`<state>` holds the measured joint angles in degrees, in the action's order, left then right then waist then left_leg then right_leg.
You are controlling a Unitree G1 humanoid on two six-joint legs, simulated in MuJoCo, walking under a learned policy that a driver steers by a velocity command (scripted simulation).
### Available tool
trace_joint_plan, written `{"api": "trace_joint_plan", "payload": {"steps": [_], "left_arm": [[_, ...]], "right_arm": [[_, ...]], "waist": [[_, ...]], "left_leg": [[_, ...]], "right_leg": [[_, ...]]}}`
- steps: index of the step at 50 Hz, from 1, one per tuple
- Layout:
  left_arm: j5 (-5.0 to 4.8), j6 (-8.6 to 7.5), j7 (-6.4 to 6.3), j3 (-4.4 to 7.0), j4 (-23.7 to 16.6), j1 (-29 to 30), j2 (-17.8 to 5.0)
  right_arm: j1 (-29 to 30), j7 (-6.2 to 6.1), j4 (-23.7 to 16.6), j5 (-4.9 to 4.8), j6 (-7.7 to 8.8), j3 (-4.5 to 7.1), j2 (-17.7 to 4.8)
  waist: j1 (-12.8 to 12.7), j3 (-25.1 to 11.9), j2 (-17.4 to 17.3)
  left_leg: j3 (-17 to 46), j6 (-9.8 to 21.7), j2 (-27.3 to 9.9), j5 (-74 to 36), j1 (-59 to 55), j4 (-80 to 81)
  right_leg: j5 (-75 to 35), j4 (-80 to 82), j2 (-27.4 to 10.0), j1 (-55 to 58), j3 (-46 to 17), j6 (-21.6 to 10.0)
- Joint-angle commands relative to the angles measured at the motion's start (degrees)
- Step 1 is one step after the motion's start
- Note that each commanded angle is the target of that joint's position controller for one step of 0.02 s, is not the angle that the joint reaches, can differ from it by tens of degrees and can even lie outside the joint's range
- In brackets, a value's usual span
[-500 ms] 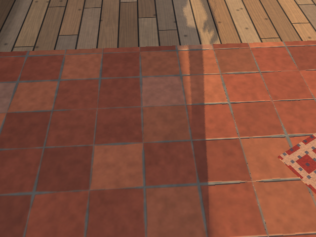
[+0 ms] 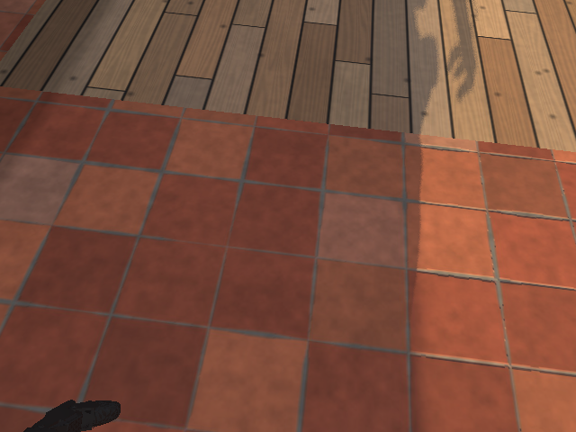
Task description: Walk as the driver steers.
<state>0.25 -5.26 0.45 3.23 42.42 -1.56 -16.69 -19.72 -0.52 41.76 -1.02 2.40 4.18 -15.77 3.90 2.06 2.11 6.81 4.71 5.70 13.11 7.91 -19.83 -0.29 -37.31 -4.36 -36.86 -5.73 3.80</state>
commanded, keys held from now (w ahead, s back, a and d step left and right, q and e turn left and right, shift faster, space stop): w+q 0.08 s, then w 0.92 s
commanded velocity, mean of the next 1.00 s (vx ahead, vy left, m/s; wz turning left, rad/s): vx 0.50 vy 0.00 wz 0.19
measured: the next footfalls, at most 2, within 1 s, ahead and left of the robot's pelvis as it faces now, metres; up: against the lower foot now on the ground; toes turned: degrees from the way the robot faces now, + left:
right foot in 0.14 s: +0.27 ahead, -0.14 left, +0.00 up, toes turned +8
left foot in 0.66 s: +0.50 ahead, +0.15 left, +0.00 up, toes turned +10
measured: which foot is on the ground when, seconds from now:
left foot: down 0.00-0.16, up 0.18-0.64, down 0.66-1.00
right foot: up 0.00-0.12, down 0.14-0.66, up 0.68-1.00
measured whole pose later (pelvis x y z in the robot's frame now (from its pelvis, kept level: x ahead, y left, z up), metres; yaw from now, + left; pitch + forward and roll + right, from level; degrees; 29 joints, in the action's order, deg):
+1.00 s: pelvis +0.53 +0.06 +0.00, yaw +9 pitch +1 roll +1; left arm -0.2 -3.9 1.0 2.4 45.6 -5.4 -17.0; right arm -21.2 0.6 47.2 -0.3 4.5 3.1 -15.7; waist 3.9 0.7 2.7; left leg -2.0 3.6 4.0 11.3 3.0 -12.8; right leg -1.8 -40.4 -6.7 -38.7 -2.5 1.1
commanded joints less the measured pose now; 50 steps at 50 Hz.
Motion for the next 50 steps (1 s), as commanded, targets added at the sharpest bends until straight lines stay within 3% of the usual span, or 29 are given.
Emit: {"api": "trace_joint_plan", "payload": {"steps": [1,5,6,7,8,9,10,11,12,13,14,16,19,21,26,29,31,32,33,34,35,36,37,38,39,41,43,46,50], "left_arm": [[-0.69,-1.21,0.66,0.72,-5.17,6.14,-4.12],[-0.83,-2.24,1.31,1.78,-4.74,2.83,-6.79],[-0.59,-2.52,1.24,2.2,-3.45,-1.18,-7.16],[0.2,-2.87,1.0,3.0,-2.09,-6.88,-8.77],[0.92,-2.89,0.72,3.56,-1.23,-15.2,-11.56],[1.03,-2.12,1.34,4.8,1.84,-19.9,-15.71],[-0.81,-2.05,1.76,3.44,1.01,-18.53,-9.85],[-0.97,-1.71,1.56,2.57,0.52,-15.83,-6.74],[-0.21,-1.33,1.46,2.11,0.04,-13.12,-6.15],[0.11,-1.1,1.33,1.76,0.38,-11.66,-5.19],[0.58,-1.18,1.08,1.32,0.59,-11.15,-4.47],[0.06,-1.41,0.89,1.12,1.51,-11.9,-4.13],[-0.69,-1.38,0.44,1.78,2.79,-13.55,-7.08],[-0.89,-0.92,0.2,1.96,3.39,-14.4,-8.09],[-1.63,0.17,0.14,1.86,5.85,-19.2,-9.12],[-1.91,1.11,-0.05,2.07,7.11,-20.32,-10.02],[-2.06,1.72,-0.36,2.3,7.24,-18.95,-11.04],[-1.92,1.88,-0.48,1.91,7.16,-18.94,-10.11],[-0.68,1.7,-0.62,0.72,5.73,-18.34,-7.56],[-0.14,0.56,-0.45,-1.29,4.2,-24.06,-1.06],[-1.11,-0.53,-0.05,-0.34,5.0,-22.34,-5.68],[-2.45,-1.12,0.35,0.6,3.45,-17.88,-8.71],[-2.34,-1.28,0.31,0.49,2.93,-14.68,-8.3],[-1.44,-1.13,0.19,0.63,2.79,-13.3,-7.72],[-1.01,-0.55,0.14,0.82,3.09,-13.99,-7.24],[-0.9,0.7,0.1,0.41,3.7,-15.55,-4.9],[-0.45,1.41,-0.16,0.27,2.81,-13.03,-4.25],[-0.16,1.23,0.09,-0.09,1.22,-7.13,-3.4],[-0.68,0.46,1.03,-0.78,-0.85,0.87,-2.4]], "right_arm": [[-0.89,-0.57,-2.75,-0.42,0.48,2.88,-10.21],[-0.78,-0.98,-2.41,-0.19,-0.17,2.84,-9.45],[-0.35,-0.96,-2.41,-0.07,-0.33,2.51,-8.43],[-0.74,-0.76,-2.53,0.25,-0.24,1.61,-6.04],[-2.15,-0.67,-3.3,1.26,-0.17,0.36,-3.11],[-10.82,-0.63,-3.96,-0.95,0.42,-0.26,-0.82],[-9.32,-0.81,-2.31,-1.37,0.6,0.57,-6.71],[-2.38,-0.69,-3.11,-1.04,0.62,1.21,-9.15],[1.54,-0.8,-3.93,-0.34,0.67,1.08,-8.65],[4.2,-0.64,-4.75,0.41,0.98,1.11,-7.93],[4.18,-0.28,-4.98,0.38,1.12,1.07,-7.03],[3.44,0.13,-4.79,0.22,1.08,0.64,-5.06],[8.16,0.33,-6.55,0.77,1.18,-0.34,-3.19],[11.46,0.68,-7.17,0.7,1.52,-0.86,-2.39],[19.31,1.75,-8.88,-0.06,2.11,-1.17,-2.44],[21.24,2.44,-9.98,-0.23,2.36,-0.82,-3.68],[15.99,2.44,-8.65,0.14,2.49,0.21,-5.7],[8.35,2.05,-6.15,0.46,2.37,1.52,-8.02],[-1.91,1.41,-4.11,1.02,2.13,2.77,-11.68],[-5.29,1.28,-3.27,1.47,1.67,3.65,-16.92],[-6.23,1.48,-3.07,0.67,1.57,2.43,-12.03],[-2.11,1.54,-3.26,0.5,1.74,1.47,-9.85],[1.37,1.6,-3.63,0.69,1.82,0.99,-8.49],[4.32,1.84,-3.69,1.15,1.94,0.6,-7.21],[6.17,1.98,-3.79,1.56,2.28,0.18,-5.85],[7.04,2.07,-3.1,1.25,2.99,0.34,-6.0],[6.24,1.83,-1.86,1.06,3.55,0.69,-7.13],[4.05,1.17,-0.08,0.93,3.38,0.9,-8.13],[-0.28,0.61,2.64,0.34,2.89,1.18,-9.75]], "waist": [[0.28,-1.08,-7.24],[-1.97,-1.8,-9.6],[-3.96,-3.06,-10.01],[-6.45,-7.31,-8.87],[-9.15,-15.41,-1.79],[-5.09,-19.4,19.63],[-6.82,-14.59,11.53],[-8.17,-7.87,5.86],[-7.38,-4.92,1.62],[-6.68,-2.29,0.89],[-5.31,-2.25,2.31],[-4.49,-2.87,3.86],[-5.4,-1.55,2.47],[-6.43,-1.2,2.06],[-9.13,0.34,2.21],[-8.3,1.14,2.88],[-4.23,-1.8,3.03],[-0.61,-6.69,1.91],[3.68,-14.54,-2.28],[0.86,-20.96,-17.43],[2.62,-22.26,-15.36],[1.88,-13.38,-12.19],[0.54,-8.75,-8.52],[-1.13,-5.36,-6.61],[-3.07,-4.29,-7.13],[-4.88,-3.92,-7.53],[-5.06,-2.31,-6.3],[-3.48,-0.5,-5.07],[-0.44,1.12,-4.78]], "left_leg": [[10.5,7.65,-12.5,-6.47,4.86,4.77],[15.93,6.14,-14.77,-7.21,-0.55,-2.03],[15.44,5.21,-13.72,-10.06,-0.63,-5.03],[12.92,3.45,-10.61,-13.52,0.72,-12.87],[8.1,1.22,-6.69,-3.83,7.76,-29.15],[2.61,-2.62,0.69,20.07,28.05,-46.59],[5.54,-3.06,-2.87,19.33,35.0,-53.28],[4.6,-2.96,-4.68,14.0,36.7,-54.26],[2.52,-2.96,-6.57,10.22,35.03,-52.92],[2.05,-2.96,-8.1,7.58,34.35,-49.64],[1.5,-2.84,-9.73,5.79,31.62,-47.07],[-0.58,-3.32,-10.75,5.16,29.7,-42.77],[-2.63,-4.58,-11.89,0.59,31.4,-33.49],[-3.73,-4.92,-11.72,-5.68,30.09,-26.2],[-6.15,-4.94,-9.29,-14.28,24.79,-14.26],[-6.12,-2.97,-8.53,-10.46,23.82,-10.69],[-7.96,-0.92,-6.52,-8.88,14.82,-7.6],[-8.9,0.71,-5.44,-9.38,3.52,-6.69],[-0.36,4.06,-13.5,-10.4,-12.91,-8.9],[25.8,12.66,-27.02,-0.71,-30.11,-3.81],[34.79,13.73,-27.85,7.5,-29.65,1.47],[26.87,11.52,-25.99,7.49,-22.99,2.52],[19.85,10.09,-23.2,3.37,-15.44,3.67],[15.5,9.38,-21.14,-1.4,-8.75,5.53],[12.28,8.78,-19.44,-5.79,-4.17,7.28],[8.67,9.48,-18.56,-10.19,0.46,10.07],[5.48,10.01,-18.17,-12.95,1.93,11.86],[1.32,8.74,-16.78,-14.33,1.4,12.92],[-1.8,7.16,-16.22,-12.87,-0.08,13.01]], "right_leg": [[-4.96,6.08,3.38,7.8,1.82,-0.18],[2.47,9.44,3.6,11.76,1.23,-2.84],[2.61,11.34,3.96,16.77,2.64,-4.15],[2.95,11.7,2.12,26.2,1.76,-6.3],[5.81,10.87,-7.25,40.43,-8.61,-9.79],[21.14,18.67,-17.43,54.85,-36.93,-19.18],[33.45,21.56,-17.33,53.0,-40.39,-18.44],[31.42,21.82,-15.11,46.65,-31.12,-16.28],[24.53,22.29,-12.8,40.5,-24.45,-15.22],[18.04,23.29,-11.03,35.83,-20.06,-15.49],[13.41,24.23,-9.49,33.02,-16.55,-15.16],[8.04,25.94,-8.21,31.46,-12.61,-15.9],[2.63,28.6,-8.73,30.84,-8.61,-17.25],[0.71,29.31,-7.61,30.66,-4.99,-16.42],[-1.43,28.29,-7.43,31.79,-0.73,-14.69],[-4.35,25.77,-9.91,36.14,-1.3,-13.52],[-16.42,19.0,-9.24,36.94,0.61,-11.91],[-22.41,9.91,-6.65,34.59,2.99,-10.53],[-12.4,-5.66,-3.89,24.59,5.34,-8.34],[22.05,-26.47,6.03,2.47,7.3,-4.42],[33.33,-34.3,4.9,-4.52,0.13,-4.76],[29.32,-36.01,1.82,-8.84,0.48,-5.42],[24.17,-33.87,-0.66,-7.63,1.87,-5.57],[20.65,-30.45,-2.12,-5.64,2.27,-5.2],[18.12,-28.06,-3.49,-2.13,1.73,-4.93],[15.78,-25.35,-3.84,1.32,2.19,-3.92],[11.65,-20.87,-4.0,-0.39,2.37,-2.86],[1.55,-9.98,-3.48,-1.63,2.74,-2.28],[-6.85,1.8,-1.05,1.76,4.65,-2.7]]}}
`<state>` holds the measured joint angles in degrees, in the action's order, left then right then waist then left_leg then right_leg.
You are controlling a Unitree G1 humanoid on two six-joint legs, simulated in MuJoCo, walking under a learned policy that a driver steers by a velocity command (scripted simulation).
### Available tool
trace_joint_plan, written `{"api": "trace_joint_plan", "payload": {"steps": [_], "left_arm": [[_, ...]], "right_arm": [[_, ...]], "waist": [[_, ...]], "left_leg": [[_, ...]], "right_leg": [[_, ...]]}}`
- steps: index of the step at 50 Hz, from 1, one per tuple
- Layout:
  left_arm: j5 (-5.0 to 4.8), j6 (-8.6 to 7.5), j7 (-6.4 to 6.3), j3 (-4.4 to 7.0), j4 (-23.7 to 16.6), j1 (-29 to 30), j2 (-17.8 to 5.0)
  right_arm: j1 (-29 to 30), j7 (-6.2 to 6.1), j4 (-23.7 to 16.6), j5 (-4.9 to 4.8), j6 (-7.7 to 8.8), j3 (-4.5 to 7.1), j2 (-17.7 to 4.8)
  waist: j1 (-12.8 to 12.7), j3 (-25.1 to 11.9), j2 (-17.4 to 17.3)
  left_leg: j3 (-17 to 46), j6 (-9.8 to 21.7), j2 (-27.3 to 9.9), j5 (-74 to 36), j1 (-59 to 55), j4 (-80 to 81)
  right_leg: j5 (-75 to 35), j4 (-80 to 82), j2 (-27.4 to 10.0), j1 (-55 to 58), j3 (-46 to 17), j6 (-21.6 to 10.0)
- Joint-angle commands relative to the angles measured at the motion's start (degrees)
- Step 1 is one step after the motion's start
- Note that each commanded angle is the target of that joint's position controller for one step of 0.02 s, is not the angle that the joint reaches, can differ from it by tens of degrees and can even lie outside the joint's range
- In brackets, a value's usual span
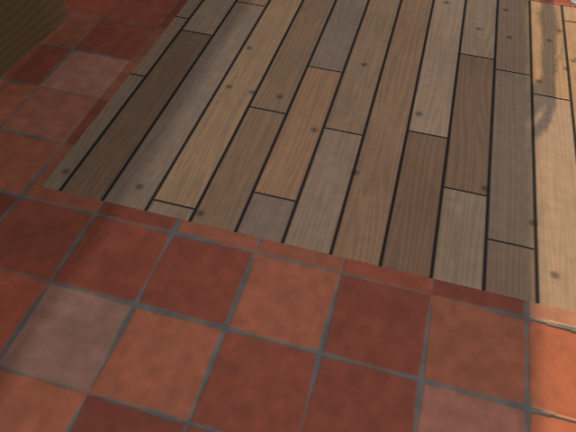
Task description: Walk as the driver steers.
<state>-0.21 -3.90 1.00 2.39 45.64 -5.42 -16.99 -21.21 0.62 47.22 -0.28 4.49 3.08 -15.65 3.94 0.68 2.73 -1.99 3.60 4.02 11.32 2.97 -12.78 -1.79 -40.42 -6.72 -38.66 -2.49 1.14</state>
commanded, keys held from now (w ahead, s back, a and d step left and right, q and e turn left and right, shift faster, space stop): w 0.50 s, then w+e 0.50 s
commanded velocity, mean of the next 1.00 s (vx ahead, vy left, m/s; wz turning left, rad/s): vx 0.50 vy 0.00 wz -0.17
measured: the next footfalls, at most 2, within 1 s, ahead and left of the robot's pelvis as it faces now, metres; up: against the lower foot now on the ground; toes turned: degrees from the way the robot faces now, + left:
right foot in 0.18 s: +0.29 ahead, -0.15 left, +0.00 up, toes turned -2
left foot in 0.70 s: +0.58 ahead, +0.10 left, +0.00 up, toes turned -3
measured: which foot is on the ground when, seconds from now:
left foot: down 0.00-0.18, up 0.20-0.68, down 0.70-1.00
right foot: up 0.00-0.16, down 0.18-0.72, up 0.74-1.00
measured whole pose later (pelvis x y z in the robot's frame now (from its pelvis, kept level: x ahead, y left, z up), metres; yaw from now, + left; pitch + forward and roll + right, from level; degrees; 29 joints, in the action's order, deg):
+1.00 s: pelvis +0.55 -0.01 +0.00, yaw -13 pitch +0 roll +2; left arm -1.4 -1.1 0.2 4.7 45.7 -10.8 -17.4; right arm -16.5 -0.1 51.8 0.9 5.6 3.9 -15.1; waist 2.8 1.5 2.5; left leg -10.4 1.5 0.7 11.6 3.5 -14.8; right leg 5.5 -53.3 -6.7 -39.1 -3.1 -0.2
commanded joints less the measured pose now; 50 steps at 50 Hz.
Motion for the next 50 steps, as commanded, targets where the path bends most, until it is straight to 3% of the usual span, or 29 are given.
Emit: {"api": "trace_joint_plan", "payload": {"steps": [1,3,6,7,8,9,10,11,12,13,14,15,16,19,22,25,28,30,33,34,35,36,37,38,40,41,43,45,50], "left_arm": [[-0.38,-1.02,0.74,0.0,-4.69,6.35,-2.23],[-0.58,-1.24,1.33,0.0,-5.95,8.94,-2.69],[-0.54,-1.62,2.07,0.32,-6.64,8.69,-3.99],[-0.47,-1.73,2.07,0.74,-6.13,6.33,-4.93],[-0.32,-1.79,1.83,1.66,-4.52,0.64,-6.42],[-0.07,-1.76,1.28,3.08,-1.85,-8.61,-9.42],[0.98,-1.54,0.75,4.43,-0.7,-16.86,-15.04],[-0.07,-1.09,0.99,4.21,0.52,-19.38,-13.93],[-0.78,-0.99,0.85,2.88,0.2,-17.29,-9.7],[-0.67,-0.91,0.63,2.42,-0.53,-12.96,-8.31],[-0.18,-0.87,0.58,2.02,-1.1,-9.4,-6.98],[0.47,-1.05,0.71,1.57,-1.48,-7.11,-5.41],[0.95,-1.25,0.79,1.35,-1.53,-5.99,-4.63],[0.4,-2.11,0.67,1.77,-0.41,-6.28,-5.82],[0.25,-1.93,-0.12,2.19,0.97,-8.4,-7.2],[-0.24,-1.54,-0.64,2.32,2.19,-10.91,-8.08],[-1.02,-0.76,-0.86,2.56,4.3,-15.46,-8.75],[-1.3,-0.04,-1.17,2.85,4.92,-16.26,-9.17],[-1.33,0.78,-1.63,3.41,4.96,-15.03,-10.08],[-1.12,0.93,-1.64,3.04,4.77,-14.55,-9.11],[-0.23,0.86,-1.55,1.87,3.71,-14.44,-6.0],[-0.23,-0.03,-1.37,0.07,2.25,-21.17,0.37],[-1.19,-0.84,-1.25,0.53,2.69,-20.62,-2.35],[-2.56,-1.01,-1.19,2.07,1.69,-16.19,-7.32],[-2.0,-0.47,-1.57,2.46,0.76,-11.86,-6.7],[-1.71,0.29,-1.63,2.79,0.98,-12.56,-5.76],[-1.74,1.77,-1.46,2.6,0.75,-13.32,-3.2],[-1.45,2.68,-1.49,2.66,-0.56,-11.79,-2.45],[-1.03,2.28,-0.02,2.19,-3.38,-4.7,-1.28]], "right_arm": [[0.0,-0.56,-2.02,-0.53,0.59,2.31,-10.06],[-1.74,-0.67,-0.59,-0.67,-0.03,2.38,-10.17],[-2.22,-1.07,0.79,-0.83,-1.04,2.7,-10.83],[-1.61,-1.19,0.89,-0.81,-1.34,2.8,-11.27],[-0.55,-1.33,0.86,-0.8,-1.7,2.71,-11.31],[-0.61,-1.53,0.43,-0.36,-1.88,2.01,-9.83],[-5.01,-1.27,-1.51,0.45,-1.1,0.3,-5.09],[-7.77,-0.93,-0.52,0.28,0.12,-0.65,-2.28],[-2.24,-0.5,-1.26,-1.21,1.02,0.87,-8.28],[2.41,-0.37,-2.7,-2.01,1.55,1.19,-9.37],[4.95,-0.64,-3.11,-1.45,1.6,1.19,-8.92],[5.2,-0.81,-3.0,-0.77,1.21,1.45,-8.34],[3.78,-0.82,-2.57,-0.58,0.6,1.39,-7.2],[3.96,-1.13,-2.64,-0.17,-0.79,0.97,-4.79],[9.73,-1.02,-4.26,0.23,-0.65,0.69,-4.24],[15.85,-0.29,-5.51,-0.02,0.0,0.04,-2.9],[21.79,0.46,-7.48,-0.39,0.54,-0.11,-3.14],[23.4,1.05,-8.35,-0.53,1.05,0.09,-4.15],[18.76,1.21,-7.22,-0.49,1.77,1.09,-6.77],[12.13,0.82,-5.22,-0.34,1.91,2.22,-8.75],[2.62,0.25,-3.31,0.56,1.98,3.44,-12.0],[-3.12,-0.12,-2.15,1.27,1.27,4.95,-17.64],[-4.02,0.05,-2.1,0.81,0.98,3.79,-13.29],[0.03,-0.08,-2.49,0.45,0.99,2.64,-9.72],[7.4,-0.08,-2.77,0.4,1.14,1.52,-5.98],[9.67,-0.04,-2.67,0.77,1.49,1.16,-4.63],[11.62,-0.02,-2.07,1.06,2.08,1.41,-4.56],[11.6,-0.3,-1.18,1.22,2.53,1.93,-5.82],[10.02,-1.32,0.43,1.08,1.93,2.67,-8.16]], "waist": [[0.08,2.89,-5.34],[0.61,3.56,-5.47],[-0.74,2.7,-6.56],[-2.24,1.12,-7.42],[-5.59,-2.39,-7.5],[-9.41,-8.95,-6.35],[-9.78,-18.91,3.14],[-9.39,-24.1,12.26],[-10.64,-17.13,7.35],[-9.53,-9.66,4.71],[-8.01,-5.28,1.41],[-6.13,-2.62,1.35],[-4.48,-2.44,2.55],[-3.02,-1.03,1.94],[-4.28,0.68,0.59],[-6.45,1.82,0.33],[-8.41,3.28,-0.17],[-7.99,3.61,0.35],[-4.27,1.06,1.9],[-0.89,-2.98,1.25],[3.11,-11.18,-1.36],[1.66,-20.36,-15.23],[2.64,-22.77,-18.57],[2.39,-13.62,-13.57],[-0.5,-4.47,-9.42],[-2.31,-2.36,-10.57],[-3.97,-0.74,-10.19],[-4.55,0.46,-8.17],[-2.75,2.45,-5.88]], "left_leg": [[7.13,8.21,-15.21,-10.91,3.22,5.43],[7.59,7.85,-16.9,-12.18,-1.25,3.59],[8.29,6.47,-18.9,-18.96,-6.78,-0.67],[7.88,5.79,-18.58,-26.22,-7.52,-3.66],[6.11,4.64,-16.73,-35.45,-6.84,-10.32],[3.76,2.88,-13.72,-35.31,-1.39,-21.63],[0.71,-0.86,-7.54,-16.5,18.64,-43.1],[5.81,-2.65,-0.32,21.99,32.84,-55.72],[9.47,-1.9,-3.74,21.56,39.47,-60.88],[7.45,-1.28,-6.73,16.02,41.5,-59.84],[6.01,-1.42,-9.03,11.18,39.79,-56.84],[6.06,-1.72,-10.76,7.87,36.77,-53.73],[6.35,-2.04,-11.65,5.92,33.27,-52.32],[5.54,-3.67,-12.47,2.25,32.4,-47.36],[5.11,-4.72,-12.53,-7.29,35.03,-37.07],[3.19,-4.58,-10.61,-15.73,32.1,-25.89],[3.35,-4.63,-8.91,-16.75,31.32,-19.96],[4.52,-3.95,-8.35,-14.44,31.22,-16.81],[3.88,-2.32,-6.77,-8.94,22.58,-14.03],[2.66,-0.92,-5.76,-8.08,12.69,-12.65],[7.29,1.93,-11.42,-8.93,-3.34,-15.76],[29.53,9.7,-25.93,-0.19,-25.61,-13.4],[41.96,11.47,-28.27,8.61,-25.32,-6.06],[34.05,8.69,-26.52,12.46,-18.17,-4.6],[21.48,6.26,-22.39,6.14,-4.1,-0.98],[16.56,5.46,-20.59,2.59,0.82,1.09],[10.68,5.87,-19.66,-2.78,5.69,4.05],[6.32,6.66,-19.87,-7.31,6.36,5.52],[-3.47,5.85,-18.44,-12.51,3.76,6.49]], "right_leg": [[-5.37,6.42,1.63,3.38,1.4,-0.3],[-3.08,9.03,2.13,1.93,1.13,-1.29],[3.4,11.71,3.21,3.78,1.62,-3.5],[5.53,12.28,4.51,7.92,2.87,-4.41],[5.44,13.76,6.38,16.41,4.77,-5.8],[3.29,12.3,4.9,30.88,3.45,-7.95],[4.3,10.72,-9.41,54.48,-16.6,-15.33],[14.67,19.11,-15.86,63.26,-37.08,-20.51],[21.71,21.76,-14.0,58.82,-33.86,-17.85],[20.35,23.4,-12.21,50.6,-26.34,-15.73],[16.15,25.28,-10.05,42.57,-21.03,-14.83],[11.74,27.29,-8.11,36.3,-17.06,-14.26],[9.39,28.99,-6.97,32.61,-14.75,-14.15],[3.41,32.59,-6.19,28.26,-9.48,-15.39],[-0.16,33.8,-4.95,29.15,-5.12,-14.55],[-0.02,34.14,-3.17,29.41,-1.27,-12.81],[1.6,32.33,-4.65,32.66,-3.29,-12.84],[1.32,29.76,-6.32,36.04,-5.21,-12.26],[-4.02,23.55,-7.19,37.75,-7.53,-10.54],[-9.62,16.26,-4.42,36.11,-5.93,-9.11],[-4.04,2.15,-0.84,28.43,-3.57,-7.13],[17.72,-19.63,8.13,6.47,2.25,-2.6],[35.82,-28.95,8.29,-0.64,-4.05,-2.44],[32.36,-32.7,5.16,-4.91,-5.12,-3.02],[23.67,-29.39,0.89,-3.05,-3.12,-2.94],[20.73,-27.03,-0.73,0.01,-3.57,-2.76],[17.88,-25.71,-1.63,3.11,-2.95,-2.16],[14.16,-23.24,-1.95,1.27,-3.24,-1.55],[1.09,-7.22,-1.09,0.92,-0.59,-1.35]]}}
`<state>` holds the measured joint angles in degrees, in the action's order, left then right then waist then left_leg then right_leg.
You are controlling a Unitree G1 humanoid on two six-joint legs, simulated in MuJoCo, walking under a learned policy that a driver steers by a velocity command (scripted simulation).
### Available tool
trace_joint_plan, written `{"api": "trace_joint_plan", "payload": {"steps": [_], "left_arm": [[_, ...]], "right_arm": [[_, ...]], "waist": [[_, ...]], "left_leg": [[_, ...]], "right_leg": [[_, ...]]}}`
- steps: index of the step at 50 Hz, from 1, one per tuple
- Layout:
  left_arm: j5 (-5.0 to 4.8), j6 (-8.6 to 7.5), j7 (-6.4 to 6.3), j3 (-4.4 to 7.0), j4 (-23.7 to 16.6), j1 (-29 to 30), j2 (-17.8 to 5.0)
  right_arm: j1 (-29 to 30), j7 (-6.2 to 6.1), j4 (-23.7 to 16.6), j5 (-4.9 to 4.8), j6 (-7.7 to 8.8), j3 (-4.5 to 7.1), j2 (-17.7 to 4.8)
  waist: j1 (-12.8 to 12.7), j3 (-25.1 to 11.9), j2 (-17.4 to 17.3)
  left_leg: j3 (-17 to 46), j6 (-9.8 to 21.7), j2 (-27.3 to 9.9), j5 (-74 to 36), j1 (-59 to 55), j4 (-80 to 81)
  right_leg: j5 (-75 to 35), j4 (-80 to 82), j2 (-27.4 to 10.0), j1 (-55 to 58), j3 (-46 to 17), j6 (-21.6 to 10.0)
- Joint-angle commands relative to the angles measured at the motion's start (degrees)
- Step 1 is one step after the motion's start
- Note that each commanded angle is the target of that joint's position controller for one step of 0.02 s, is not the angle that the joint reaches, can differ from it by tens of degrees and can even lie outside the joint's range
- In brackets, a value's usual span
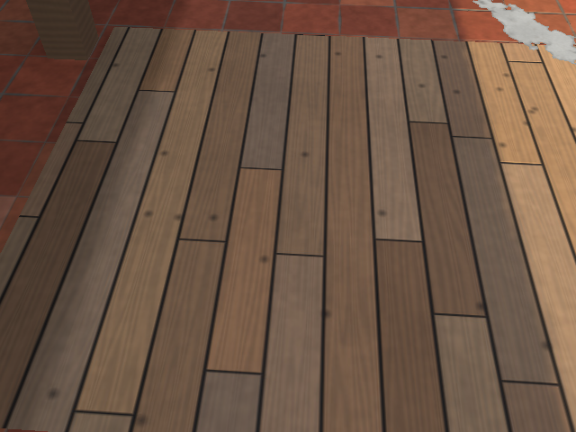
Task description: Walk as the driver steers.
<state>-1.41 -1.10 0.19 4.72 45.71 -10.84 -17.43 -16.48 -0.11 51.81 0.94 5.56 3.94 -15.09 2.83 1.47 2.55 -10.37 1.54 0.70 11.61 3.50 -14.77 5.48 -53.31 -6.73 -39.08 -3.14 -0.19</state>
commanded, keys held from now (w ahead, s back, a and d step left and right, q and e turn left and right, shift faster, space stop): w+e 0.68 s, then e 0.32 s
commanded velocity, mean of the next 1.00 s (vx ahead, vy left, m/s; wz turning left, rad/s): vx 0.43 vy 0.00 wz -0.58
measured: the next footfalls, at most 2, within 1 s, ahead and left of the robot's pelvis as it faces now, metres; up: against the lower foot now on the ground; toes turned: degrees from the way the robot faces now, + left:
right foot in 0.22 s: +0.28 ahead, -0.15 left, +0.00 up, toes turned -11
left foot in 0.70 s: +0.61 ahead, -0.03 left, +0.00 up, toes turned -28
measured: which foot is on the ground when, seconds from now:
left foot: down 0.00-0.22, up 0.24-0.68, down 0.70-1.00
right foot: up 0.00-0.20, down 0.22-0.70, up 0.72-1.00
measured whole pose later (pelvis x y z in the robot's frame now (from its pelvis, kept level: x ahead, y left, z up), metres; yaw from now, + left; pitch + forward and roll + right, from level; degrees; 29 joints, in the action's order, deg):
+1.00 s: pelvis +0.51 -0.10 +0.00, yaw -35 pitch +2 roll +1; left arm -1.1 2.2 -1.1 5.2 36.0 -10.8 -18.6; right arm -9.0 -0.4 47.0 0.5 2.7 3.7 -15.8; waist 1.5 5.1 1.8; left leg -7.8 1.8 -0.4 9.8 12.0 -20.3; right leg 16.0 -53.7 -3.4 -35.2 -1.6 3.0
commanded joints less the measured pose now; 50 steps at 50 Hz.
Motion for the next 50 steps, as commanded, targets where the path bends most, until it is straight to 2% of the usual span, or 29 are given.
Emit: {"api": "trace_joint_plan", "payload": {"steps": [1,4,7,9,10,11,12,13,14,15,16,17,18,21,26,29,32,34,35,36,37,38,39,40,41,42,44,47,50], "left_arm": [[0.25,-0.63,1.21,-0.37,-4.25,3.0,-0.47],[0.28,-0.55,2.2,-0.66,-6.72,8.03,-0.44],[0.32,-0.31,2.95,-0.2,-8.74,9.39,-1.77],[0.3,0.04,2.96,1.13,-8.47,4.44,-4.13],[0.06,0.14,2.69,2.56,-6.61,-3.28,-6.31],[-0.13,0.55,1.72,4.77,-3.74,-13.43,-10.49],[-0.77,0.61,0.76,6.05,-3.26,-14.04,-17.55],[-0.05,-0.69,1.32,4.84,-6.0,-14.18,-15.67],[0.41,-1.74,1.71,3.51,-5.57,-12.82,-11.24],[0.34,-2.4,1.66,3.02,-5.56,-10.39,-9.58],[0.34,-2.58,1.54,2.45,-6.22,-6.11,-7.67],[0.82,-2.65,1.29,1.75,-7.23,-3.19,-5.81],[1.25,-2.66,1.04,1.51,-7.93,-2.12,-5.49],[0.69,-2.93,-0.03,1.99,-7.64,-3.71,-7.48],[0.36,-2.27,-1.24,2.34,-6.57,-7.28,-8.44],[-0.01,-1.97,-1.23,2.41,-5.3,-9.88,-8.26],[0.04,-1.44,-1.63,2.39,-4.94,-10.34,-7.78],[0.19,-0.99,-1.71,2.15,-5.36,-9.15,-6.97],[0.48,-0.95,-1.59,1.33,-6.13,-8.48,-4.75],[1.73,-0.87,-1.76,0.26,-7.75,-9.31,-1.85],[-0.22,-1.2,-1.84,-0.22,-9.27,-18.23,-0.27],[-0.43,-0.87,-2.14,0.96,-7.14,-18.12,-6.9],[-0.14,-0.22,-2.16,1.83,-7.76,-12.26,-9.55],[0.25,0.49,-2.37,2.11,-8.23,-9.38,-9.48],[0.69,1.04,-2.42,2.43,-8.97,-7.77,-9.11],[0.33,1.72,-2.23,2.35,-9.27,-8.53,-7.48],[-0.16,2.65,-2.12,1.55,-10.54,-7.93,-4.24],[0.31,3.06,-1.72,1.04,-12.36,-5.28,-3.34],[0.43,2.99,-0.62,0.91,-13.38,-2.55,-3.38]], "right_arm": [[4.49,-0.75,-3.87,-0.33,0.63,1.97,-9.26],[1.77,-0.9,-2.67,-1.16,-0.37,2.53,-10.63],[1.15,-0.89,-2.04,-2.14,-1.7,3.17,-12.16],[2.29,-1.08,-2.43,-2.74,-2.56,3.68,-13.75],[3.43,-1.1,-2.71,-3.05,-3.04,3.61,-13.76],[2.79,-1.22,-3.11,-2.29,-2.93,2.93,-12.19],[-1.09,-0.76,-6.14,0.5,-1.93,0.47,-4.01],[1.03,-0.09,-7.36,-0.99,0.57,-0.11,-5.08],[7.76,0.53,-9.01,-3.47,2.11,0.92,-9.13],[9.15,0.52,-9.44,-3.46,3.0,0.66,-8.7],[8.84,0.03,-8.51,-1.97,3.24,0.85,-8.64],[7.95,-0.14,-7.95,-1.09,2.75,1.38,-9.44],[7.2,0.02,-7.85,-0.92,1.96,1.58,-9.51],[8.79,-0.06,-8.65,-0.06,0.39,1.11,-7.03],[18.88,0.62,-11.71,-0.64,0.49,-0.11,-4.63],[21.94,1.21,-13.27,-1.4,0.98,0.05,-5.78],[20.92,1.73,-13.48,-1.49,1.78,0.75,-7.95],[14.86,1.56,-11.88,-1.39,2.38,1.6,-9.22],[9.1,1.15,-10.92,-0.31,2.71,2.47,-11.24],[1.2,0.68,-10.48,0.68,2.59,3.3,-14.93],[-0.47,1.14,-8.86,1.18,1.61,3.83,-17.62],[2.05,1.39,-10.63,-0.33,1.22,2.36,-11.12],[4.74,1.1,-11.63,-0.49,0.62,1.37,-7.67],[7.46,1.02,-11.97,-0.06,0.02,0.86,-6.78],[9.12,0.91,-11.5,-0.08,-0.47,0.67,-6.07],[9.69,0.75,-11.0,0.25,-0.61,0.63,-6.33],[10.42,0.42,-10.08,0.34,-0.69,1.14,-7.62],[11.06,-0.45,-9.49,-0.31,-1.51,1.99,-9.88],[12.42,-0.89,-9.37,-0.88,-2.71,2.1,-10.57]], "waist": [[-0.73,2.31,-5.18],[0.99,3.99,-4.46],[0.05,3.84,-5.3],[-3.61,-0.46,-7.18],[-8.26,-4.43,-6.48],[-12.67,-9.72,-3.35],[-7.31,-12.28,12.57],[-8.22,-22.02,9.26],[-10.18,-15.6,3.99],[-8.46,-10.29,1.86],[-5.78,-7.03,-1.49],[-3.7,-5.62,-0.92],[-2.53,-5.15,-0.12],[-2.13,-3.45,-1.18],[-5.87,-0.43,1.55],[-7.05,-0.07,2.23],[-5.97,-0.46,3.59],[-2.62,-2.34,5.05],[0.34,-6.82,3.88],[2.54,-15.62,-4.15],[-2.66,-20.83,-25.2],[-1.77,-17.0,-16.36],[-0.46,-11.24,-10.68],[-1.38,-8.29,-6.33],[-2.36,-5.73,-6.0],[-3.65,-4.95,-7.89],[-3.97,-4.09,-10.39],[-3.56,-6.18,-8.97],[-2.86,-6.51,-8.53]], "left_leg": [[3.65,7.81,-15.39,-12.94,2.48,8.6],[1.41,7.31,-17.01,-14.33,-2.81,7.45],[-0.61,5.87,-18.38,-25.53,-8.38,2.29],[-2.31,4.58,-17.92,-44.75,-9.53,-7.91],[-3.9,3.21,-16.14,-48.8,-7.07,-18.62],[-4.39,0.66,-13.76,-39.32,3.45,-34.05],[-3.0,-3.32,-4.11,9.22,29.01,-55.18],[12.32,-3.4,1.68,24.1,38.51,-65.13],[15.26,-1.87,-1.56,18.99,44.28,-65.47],[14.98,-0.6,-4.1,13.86,43.9,-61.16],[15.15,-0.66,-6.26,10.26,40.07,-55.91],[15.5,-0.9,-7.56,7.87,35.6,-52.0],[15.57,-1.39,-7.84,6.56,32.72,-50.02],[13.92,-4.08,-6.83,2.16,31.25,-41.4],[13.17,-5.51,-2.82,-15.57,27.1,-20.51],[14.28,-4.87,-1.66,-17.33,24.97,-15.8],[15.52,-3.22,-1.42,-11.82,23.32,-12.85],[13.95,-1.15,-0.77,-8.59,15.53,-10.44],[15.74,1.18,-3.79,-9.9,5.47,-10.18],[25.84,4.31,-14.38,-15.78,-9.37,-12.35],[51.55,13.79,-25.86,-14.34,-22.9,-7.03],[50.42,12.64,-25.27,-11.92,-19.85,-6.57],[39.04,10.63,-22.87,-18.03,-13.18,-7.23],[31.21,9.7,-20.36,-26.24,-6.53,-7.2],[26.13,9.54,-18.34,-31.31,-1.29,-6.82],[22.06,8.97,-16.73,-32.1,2.91,-5.37],[17.41,10.49,-15.76,-33.69,5.78,-2.28],[13.79,12.02,-17.65,-34.76,3.45,-0.58],[8.39,10.81,-16.84,-30.39,3.61,0.08]], "right_leg": [[-7.4,8.34,-0.78,1.66,1.4,-0.25],[-6.4,13.78,-0.16,0.65,3.46,-1.43],[0.06,16.45,1.85,1.95,6.02,-3.77],[5.85,16.38,5.99,10.62,9.51,-6.2],[4.3,19.41,8.87,21.0,10.86,-8.03],[2.45,21.5,8.97,38.06,6.69,-10.47],[8.12,25.4,-5.63,55.79,-22.01,-19.15],[18.26,35.76,-12.91,62.3,-45.88,-25.64],[14.97,38.09,-11.78,59.35,-39.3,-21.92],[10.3,37.45,-9.38,52.18,-31.39,-19.72],[4.25,37.3,-6.91,44.18,-25.35,-17.74],[-1.34,38.19,-5.06,38.31,-21.19,-16.79],[-4.06,39.39,-4.27,34.81,-19.82,-16.7],[-9.84,41.1,-2.61,29.2,-15.2,-16.91],[-1.97,40.93,1.52,24.52,-11.14,-12.81],[1.24,38.64,0.14,26.37,-14.28,-11.9],[1.28,33.4,-1.7,31.22,-19.02,-10.98],[-2.36,28.17,-0.48,31.51,-20.11,-9.54],[-5.77,18.55,3.31,29.31,-17.45,-7.23],[5.69,1.37,8.25,21.46,-11.63,-4.17],[32.52,-14.86,14.2,2.46,-7.08,-0.67],[30.61,-21.53,9.32,-1.87,-9.5,0.65],[26.66,-22.67,7.86,-2.44,-7.66,1.53],[23.97,-21.66,5.97,-0.22,-5.57,2.36],[22.45,-19.14,4.43,1.01,-4.66,2.75],[21.22,-16.82,3.09,4.29,-3.7,2.71],[19.04,-12.2,3.0,5.43,-1.09,3.37],[12.25,-4.39,1.94,5.47,-0.26,3.71],[4.77,3.96,2.0,9.7,1.67,2.85]]}}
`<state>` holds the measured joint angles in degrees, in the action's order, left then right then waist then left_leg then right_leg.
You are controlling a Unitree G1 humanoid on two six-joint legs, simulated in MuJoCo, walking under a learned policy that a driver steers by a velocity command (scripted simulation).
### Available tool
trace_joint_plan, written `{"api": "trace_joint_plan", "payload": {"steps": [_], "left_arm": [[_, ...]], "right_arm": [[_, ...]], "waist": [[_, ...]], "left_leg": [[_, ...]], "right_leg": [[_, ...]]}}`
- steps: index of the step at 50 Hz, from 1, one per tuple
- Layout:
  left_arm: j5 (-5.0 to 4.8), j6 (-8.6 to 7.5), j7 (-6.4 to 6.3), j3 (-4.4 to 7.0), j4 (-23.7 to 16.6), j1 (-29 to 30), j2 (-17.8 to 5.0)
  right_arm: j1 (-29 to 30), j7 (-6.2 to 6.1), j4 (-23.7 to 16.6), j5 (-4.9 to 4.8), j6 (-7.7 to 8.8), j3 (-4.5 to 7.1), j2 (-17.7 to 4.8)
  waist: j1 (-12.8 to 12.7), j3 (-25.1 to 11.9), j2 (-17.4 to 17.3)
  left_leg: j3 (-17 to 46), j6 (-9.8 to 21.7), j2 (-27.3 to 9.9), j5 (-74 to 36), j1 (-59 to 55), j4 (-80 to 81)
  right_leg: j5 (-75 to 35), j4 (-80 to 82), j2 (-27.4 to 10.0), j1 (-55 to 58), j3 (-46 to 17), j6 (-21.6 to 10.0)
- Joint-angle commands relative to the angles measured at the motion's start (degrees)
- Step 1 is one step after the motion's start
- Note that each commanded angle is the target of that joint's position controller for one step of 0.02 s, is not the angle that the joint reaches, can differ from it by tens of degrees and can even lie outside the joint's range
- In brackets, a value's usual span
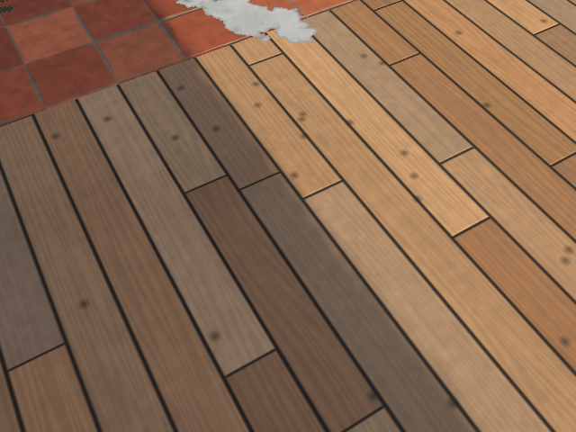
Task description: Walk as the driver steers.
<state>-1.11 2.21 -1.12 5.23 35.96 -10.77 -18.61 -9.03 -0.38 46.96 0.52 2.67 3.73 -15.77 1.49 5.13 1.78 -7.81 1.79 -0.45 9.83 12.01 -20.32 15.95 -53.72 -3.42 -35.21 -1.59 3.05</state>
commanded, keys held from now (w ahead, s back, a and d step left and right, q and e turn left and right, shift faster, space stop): e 0.20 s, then q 0.80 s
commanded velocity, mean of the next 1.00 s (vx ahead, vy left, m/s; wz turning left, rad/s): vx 0.03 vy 0.00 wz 0.08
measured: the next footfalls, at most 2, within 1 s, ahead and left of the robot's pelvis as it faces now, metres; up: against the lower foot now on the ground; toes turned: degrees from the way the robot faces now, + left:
right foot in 0.18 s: +0.14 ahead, -0.14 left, +0.00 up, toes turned -9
left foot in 0.54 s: +0.13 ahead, +0.09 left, +0.00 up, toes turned -2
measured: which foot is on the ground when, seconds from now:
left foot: down 0.00-0.18, up 0.20-0.52, down 0.54-0.88, up 0.90-1.00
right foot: up 0.00-0.16, down 0.18-0.56, up 0.58-0.86, down 0.88-1.00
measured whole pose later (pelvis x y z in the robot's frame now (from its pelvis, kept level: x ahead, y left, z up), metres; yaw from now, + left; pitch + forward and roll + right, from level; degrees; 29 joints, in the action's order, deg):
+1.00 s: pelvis +0.08 -0.06 +0.00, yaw +11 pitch +1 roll +0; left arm 1.3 -0.3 -1.5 4.2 42.9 -9.2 -15.0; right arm -8.4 -1.8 44.4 -1.2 -2.7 5.8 -20.4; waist 0.6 2.5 -2.9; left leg 6.2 -3.1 2.4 26.5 28.8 -60.7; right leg 14.1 -25.9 0.6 -13.2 1.7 -1.7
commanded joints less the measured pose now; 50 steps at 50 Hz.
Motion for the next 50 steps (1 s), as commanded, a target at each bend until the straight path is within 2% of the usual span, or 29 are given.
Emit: {"api": "trace_joint_plan", "payload": {"steps": [1,5,8,9,10,11,12,13,15,17,20,23,26,27,28,29,30,31,32,35,38,41,43,44,45,46,47,48,50], "left_arm": [[0.18,-0.28,1.09,0.41,-4.09,-1.4,-2.27],[0.24,0.41,2.44,1.05,-6.46,2.42,-3.64],[0.51,0.54,2.57,2.23,-5.99,-1.25,-5.26],[0.71,0.37,1.52,3.82,-5.21,-5.78,-9.85],[1.21,0.29,0.18,4.9,-6.12,-7.17,-16.57],[2.2,-0.8,0.68,3.34,-7.32,-6.4,-12.94],[2.03,-1.69,1.15,2.14,-7.12,-4.45,-9.27],[1.45,-2.27,1.01,1.18,-6.19,-1.66,-6.46],[1.34,-2.3,0.65,-0.3,-5.3,3.08,-3.55],[2.77,-2.47,0.41,-1.05,-4.21,5.78,-2.1],[3.33,-2.84,0.3,-0.72,-1.53,5.27,-3.41],[2.55,-2.12,-0.3,0.05,-0.16,6.09,-6.14],[1.38,-1.38,-1.02,0.34,1.07,6.46,-6.02],[0.97,-1.29,-1.26,0.43,1.85,5.35,-5.39],[1.62,-1.42,-1.54,0.4,1.74,3.76,-4.05],[2.34,-1.48,-1.76,0.08,0.71,5.08,-1.89],[2.32,-1.45,-2.03,-0.08,-0.27,9.63,-1.36],[1.79,-1.37,-2.03,0.37,-1.05,12.26,-2.14],[1.21,-1.19,-1.84,0.9,-0.39,10.92,-2.42],[1.28,-1.56,-1.7,0.99,0.85,8.61,-1.9],[0.51,-2.62,-0.92,0.11,1.29,8.64,0.35],[-0.11,-2.89,0.09,0.7,2.87,4.55,-1.64],[0.27,-2.92,0.33,1.55,4.57,0.29,-3.59],[1.27,-2.64,-0.25,2.49,4.34,-1.28,-7.66],[3.35,-2.2,-0.18,3.13,3.41,1.08,-11.75],[4.33,-2.92,-0.13,2.16,2.14,2.2,-9.01],[3.81,-3.45,-0.32,1.15,1.67,5.61,-5.68],[2.83,-3.71,-0.5,0.79,1.37,8.06,-4.52],[1.86,-3.84,-1.2,0.3,1.8,7.72,-3.91]], "right_arm": [[4.95,-0.59,-4.32,-0.62,-0.15,2.37,-10.19],[3.29,0.04,-3.37,-1.92,-1.18,3.03,-12.19],[3.39,0.16,-2.96,-3.06,-1.65,3.05,-11.76],[0.18,0.4,-2.35,-2.05,-1.45,2.65,-10.13],[-0.35,0.81,-4.93,1.5,-1.13,0.98,-5.86],[0.44,1.04,-4.95,0.92,-1.02,0.82,-7.09],[3.18,1.07,-4.54,-1.16,-1.48,1.54,-9.77],[3.16,0.8,-4.13,-1.73,-1.85,1.34,-8.85],[2.65,0.11,-2.63,-0.85,-2.8,1.09,-8.06],[-0.54,0.2,-0.91,-0.98,-3.52,0.33,-6.0],[0.46,0.05,-0.76,-1.04,-3.99,-0.33,-5.91],[1.08,-0.02,-1.66,-1.31,-4.48,0.45,-8.62],[-0.5,0.3,-1.63,-0.76,-4.54,0.53,-7.86],[-0.64,0.42,-1.96,-0.31,-4.49,0.64,-8.42],[-0.54,0.17,-2.53,-0.07,-4.36,1.45,-11.92],[-0.43,-0.17,-2.67,-0.63,-4.28,2.26,-14.39],[-0.76,-0.24,-3.12,-0.1,-3.9,2.3,-14.11],[-2.88,-0.48,-2.83,0.91,-3.0,2.15,-13.21],[-2.59,-0.64,-2.95,0.82,-2.07,2.21,-13.23],[1.34,-1.4,-3.95,-1.68,-2.07,2.43,-11.67],[0.5,-1.98,-3.97,-1.78,-4.02,3.08,-12.13],[2.0,-1.71,-4.96,-2.11,-4.94,3.36,-12.63],[2.68,-1.84,-5.68,-2.55,-5.2,2.75,-10.84],[0.54,-1.68,-5.8,-1.58,-5.14,1.86,-7.56],[-0.85,-1.61,-7.24,-1.56,-4.52,1.89,-6.79],[-0.99,-1.54,-6.81,-1.2,-4.03,3.21,-11.63],[-1.69,-1.4,-5.63,-1.87,-4.25,4.3,-13.7],[-3.17,-1.67,-4.24,-1.83,-4.91,4.49,-12.82],[-2.15,-1.69,-4.54,-1.6,-5.6,4.07,-10.6]], "waist": [[-1.16,-9.66,-7.75],[-0.15,-7.74,-8.14],[-3.06,-8.97,-6.62],[-4.28,-12.3,0.3],[-2.02,-14.97,16.93],[-4.45,-23.01,12.17],[-5.2,-20.21,5.51],[-3.54,-17.15,3.76],[-1.26,-14.27,2.93],[0.73,-13.82,4.77],[-1.09,-12.6,5.75],[-1.4,-9.93,6.1],[-0.27,-7.92,5.07],[-0.26,-6.9,2.96],[-2.1,-6.66,-4.95],[-2.61,-6.04,-14.13],[0.35,-4.25,-17.16],[2.48,-4.91,-17.31],[1.6,-6.01,-13.9],[-0.72,-7.89,-8.54],[0.33,-10.61,-10.49],[-0.79,-11.08,-12.41],[-2.64,-10.81,-10.44],[-1.53,-11.77,-0.1],[0.23,-9.55,14.28],[-0.49,-9.32,10.31],[0.97,-7.13,6.23],[1.95,-5.67,4.66],[0.6,-4.73,5.18]], "left_leg": [[4.4,10.02,-15.42,-27.02,-4.74,5.46],[3.25,8.45,-17.08,-23.43,-7.83,1.86],[0.13,4.28,-14.93,-24.99,-7.25,-9.3],[-2.62,0.06,-10.68,-18.36,-0.47,-20.58],[-4.07,-5.08,-2.43,22.96,19.18,-39.69],[7.59,-5.83,0.15,31.78,23.79,-50.1],[9.86,-5.4,-2.24,28.29,24.45,-52.5],[10.25,-4.77,-3.88,24.6,24.81,-49.42],[10.05,-5.57,-5.37,18.87,18.62,-41.84],[8.75,-6.66,-4.63,15.33,9.75,-33.78],[7.71,-6.74,-3.91,11.24,4.45,-23.73],[6.06,-5.37,-2.79,10.27,4.85,-21.1],[4.59,-2.6,-1.86,5.16,3.47,-14.18],[6.62,-0.88,-2.67,-1.15,3.1,-9.92],[13.62,2.05,-7.38,-13.42,2.26,-6.85],[24.14,8.37,-13.22,-12.69,2.39,-1.79],[32.26,13.05,-17.14,-10.31,1.93,2.62],[35.67,15.59,-19.36,-12.62,-0.96,4.39],[34.08,15.47,-18.65,-15.62,-2.87,3.25],[27.23,10.14,-13.64,-20.29,-6.63,-0.66],[26.25,9.21,-11.17,-20.81,-6.55,-2.32],[28.89,8.66,-10.2,-16.88,-3.45,-2.74],[28.52,4.81,-6.79,-5.44,2.85,-5.54],[23.3,1.08,-1.86,8.76,11.03,-16.52],[14.78,-2.19,5.73,26.58,21.66,-28.21],[16.71,-3.64,1.72,27.29,21.43,-40.52],[16.86,-4.07,1.01,23.27,21.61,-45.2],[16.06,-4.89,0.48,19.43,22.3,-46.75],[14.84,-6.64,0.06,14.01,24.02,-48.59]], "right_leg": [[-6.8,6.95,-1.04,7.16,0.92,-0.85],[-3.54,14.71,0.14,9.06,3.23,-3.06],[-9.27,27.03,3.25,18.53,5.12,-6.56],[-28.05,30.36,0.32,29.97,-1.28,-9.73],[-55.44,27.08,-14.62,43.64,-22.05,-19.12],[-49.08,29.52,-20.91,43.34,-29.71,-27.32],[-46.32,30.07,-17.87,40.47,-22.76,-24.81],[-40.57,29.77,-14.32,37.65,-17.2,-20.65],[-34.52,31.46,-10.7,29.59,-11.47,-16.92],[-33.61,32.84,-8.36,23.57,-6.53,-16.18],[-25.82,34.02,-8.9,22.44,-5.3,-16.45],[-15.95,34.1,-10.91,21.9,-7.12,-16.4],[-10.86,31.76,-10.46,21.64,-5.98,-13.68],[-7.95,29.31,-8.78,21.37,-4.31,-11.14],[-3.66,22.54,-4.18,19.26,0.4,-7.42],[0.87,14.96,3.78,14.77,6.97,-3.05],[7.13,9.61,7.11,10.11,5.21,-1.96],[17.69,-0.92,7.04,5.37,1.0,-1.85],[19.74,-7.77,6.36,3.15,-1.73,-1.7],[12.9,-1.16,4.17,2.66,-2.65,-0.59],[8.36,10.38,5.77,9.82,-1.1,0.37],[2.36,22.33,7.07,17.98,-0.07,0.02],[-7.56,34.1,4.91,28.18,-0.42,-1.93],[-10.98,36.33,-6.5,34.87,-11.06,-5.97],[-18.12,38.31,-18.44,31.94,-25.7,-15.39],[-18.34,38.88,-21.17,28.33,-27.05,-20.19],[-17.19,38.29,-17.62,26.43,-20.63,-18.41],[-14.71,37.79,-13.49,26.24,-14.67,-15.41],[-19.01,37.21,-11.18,27.15,-8.81,-14.35]]}}
Over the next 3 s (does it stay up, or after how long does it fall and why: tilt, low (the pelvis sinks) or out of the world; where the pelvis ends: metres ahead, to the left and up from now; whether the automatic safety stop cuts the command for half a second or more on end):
stays up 0.40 0.13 -0.01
